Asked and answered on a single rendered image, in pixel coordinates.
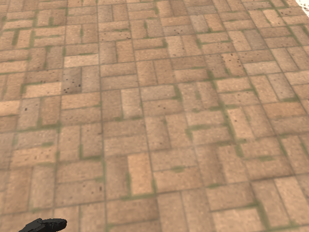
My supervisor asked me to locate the robot left hand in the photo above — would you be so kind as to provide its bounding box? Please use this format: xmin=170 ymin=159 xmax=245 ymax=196
xmin=18 ymin=218 xmax=67 ymax=232

